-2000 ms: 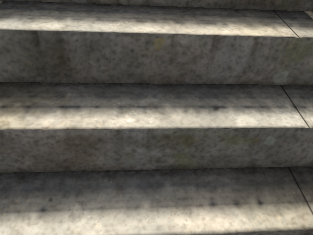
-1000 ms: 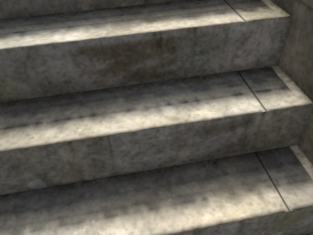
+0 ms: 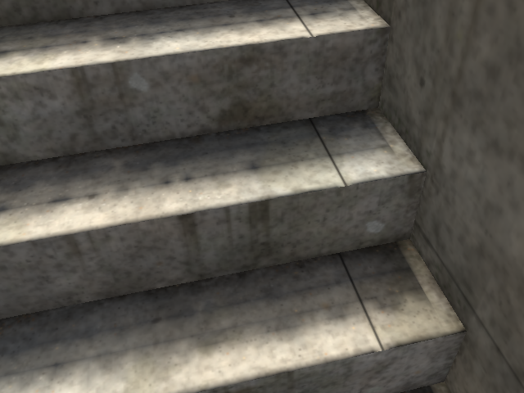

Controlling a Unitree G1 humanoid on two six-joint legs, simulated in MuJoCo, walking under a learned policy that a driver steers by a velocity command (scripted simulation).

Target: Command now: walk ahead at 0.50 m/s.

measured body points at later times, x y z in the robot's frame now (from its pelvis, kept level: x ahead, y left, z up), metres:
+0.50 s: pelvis +0.21 +0.07 +0.15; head +0.21 +0.07 +0.60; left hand +0.21 +0.32 +0.00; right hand +0.37 -0.15 +0.03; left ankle +0.28 +0.16 -0.51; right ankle +0.10 -0.09 -0.38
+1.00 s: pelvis +0.33 +0.04 +0.22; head +0.34 +0.04 +0.67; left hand +0.44 +0.28 +0.09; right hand +0.43 -0.20 +0.09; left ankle +0.28 +0.17 -0.49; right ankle +0.31 -0.10 -0.51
